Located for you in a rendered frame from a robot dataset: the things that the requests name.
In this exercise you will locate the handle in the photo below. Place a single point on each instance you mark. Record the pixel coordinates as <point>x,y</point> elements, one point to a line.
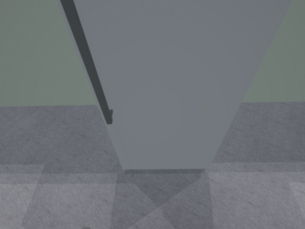
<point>78,33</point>

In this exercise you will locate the fridge door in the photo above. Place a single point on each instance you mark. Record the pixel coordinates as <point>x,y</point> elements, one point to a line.
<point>174,72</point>

